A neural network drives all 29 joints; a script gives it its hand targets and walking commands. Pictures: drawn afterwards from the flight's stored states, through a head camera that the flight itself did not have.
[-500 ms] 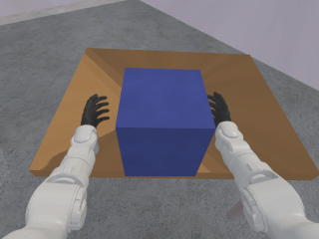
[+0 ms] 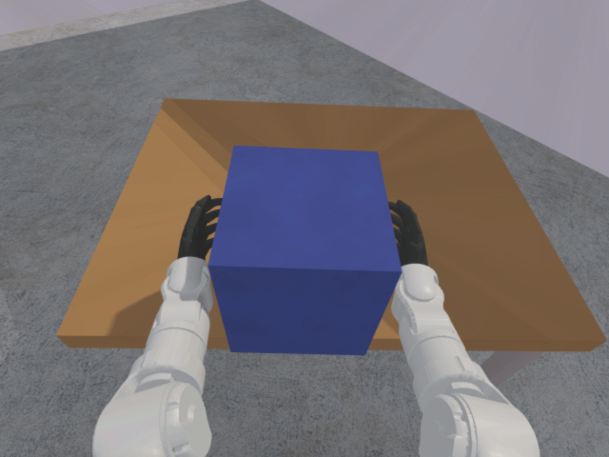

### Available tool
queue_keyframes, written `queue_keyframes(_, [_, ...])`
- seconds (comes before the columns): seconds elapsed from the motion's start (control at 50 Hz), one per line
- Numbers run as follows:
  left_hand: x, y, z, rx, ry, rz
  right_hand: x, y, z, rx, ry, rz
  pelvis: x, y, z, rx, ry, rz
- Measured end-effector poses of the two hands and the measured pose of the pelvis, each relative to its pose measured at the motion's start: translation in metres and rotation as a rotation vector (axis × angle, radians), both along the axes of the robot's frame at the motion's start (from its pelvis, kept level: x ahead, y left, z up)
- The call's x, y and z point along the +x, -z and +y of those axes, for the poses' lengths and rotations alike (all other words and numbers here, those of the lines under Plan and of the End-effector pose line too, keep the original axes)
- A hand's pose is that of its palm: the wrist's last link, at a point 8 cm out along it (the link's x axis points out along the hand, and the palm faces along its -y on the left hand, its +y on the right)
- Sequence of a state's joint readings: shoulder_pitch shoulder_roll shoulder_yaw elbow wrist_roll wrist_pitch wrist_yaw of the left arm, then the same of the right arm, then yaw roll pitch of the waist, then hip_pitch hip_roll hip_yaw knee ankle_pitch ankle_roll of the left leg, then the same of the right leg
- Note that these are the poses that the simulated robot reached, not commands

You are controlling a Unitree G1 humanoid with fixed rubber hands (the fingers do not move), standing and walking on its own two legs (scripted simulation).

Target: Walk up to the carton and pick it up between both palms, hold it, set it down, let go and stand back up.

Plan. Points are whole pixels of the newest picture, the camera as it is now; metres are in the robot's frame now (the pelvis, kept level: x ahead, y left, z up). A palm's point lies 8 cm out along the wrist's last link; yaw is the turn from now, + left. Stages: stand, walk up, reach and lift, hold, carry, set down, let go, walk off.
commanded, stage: reach and lift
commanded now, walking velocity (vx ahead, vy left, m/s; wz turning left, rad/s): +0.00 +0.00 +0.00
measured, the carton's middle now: (302, 254) +0.40 +0.05 +0.02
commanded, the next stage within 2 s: none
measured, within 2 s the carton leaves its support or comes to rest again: leaves its support in 1.26 s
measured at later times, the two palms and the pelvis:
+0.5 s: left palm (189, 256) +0.36 +0.20 +0.05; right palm (406, 258) +0.38 -0.10 +0.06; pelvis +0.00 -0.01 +0.00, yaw +1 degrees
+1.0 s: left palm (188, 257) +0.36 +0.20 +0.05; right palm (405, 258) +0.38 -0.10 +0.06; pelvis +0.00 -0.01 +0.00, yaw +1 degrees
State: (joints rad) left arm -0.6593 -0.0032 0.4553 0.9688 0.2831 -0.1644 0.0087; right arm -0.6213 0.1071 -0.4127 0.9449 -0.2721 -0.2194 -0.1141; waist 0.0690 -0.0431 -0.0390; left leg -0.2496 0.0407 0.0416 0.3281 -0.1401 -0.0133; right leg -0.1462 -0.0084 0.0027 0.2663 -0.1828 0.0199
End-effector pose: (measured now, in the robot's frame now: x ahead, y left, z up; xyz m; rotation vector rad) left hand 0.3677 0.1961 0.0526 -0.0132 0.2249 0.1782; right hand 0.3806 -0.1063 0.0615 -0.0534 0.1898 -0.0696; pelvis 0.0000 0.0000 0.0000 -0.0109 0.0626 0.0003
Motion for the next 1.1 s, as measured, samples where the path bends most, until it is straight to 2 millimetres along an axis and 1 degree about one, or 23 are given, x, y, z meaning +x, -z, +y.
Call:
queue_keyframes(0.22, [-0.0022,-0.0013,0.0021,0.010,0.001,0.005,-0.0014,-0.0012,0.0018,-0.031,-0.008,-0.010,0.0042,-0.0013,-0.0036,0.003,-0.003,-0.024])
queue_keyframes(0.46, [-0.0087,-0.0016,0.0054,0.010,-0.016,0.010,-0.0025,-0.0011,0.0054,-0.031,-0.025,-0.015,0.0031,-0.0018,-0.0058,0.004,-0.010,-0.029])
queue_keyframes(1.1, [-0.0097,-0.0013,0.0073,0.007,-0.022,0.018,-0.0023,-0.0005,0.0072,-0.036,-0.029,-0.018,0.0015,-0.0023,-0.0070,0.003,-0.021,-0.006])
